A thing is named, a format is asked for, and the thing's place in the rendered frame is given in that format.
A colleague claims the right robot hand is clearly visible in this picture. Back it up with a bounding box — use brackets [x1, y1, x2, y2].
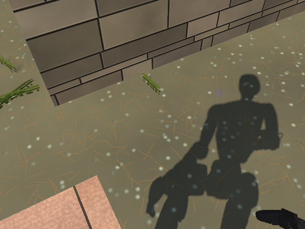
[255, 208, 305, 229]

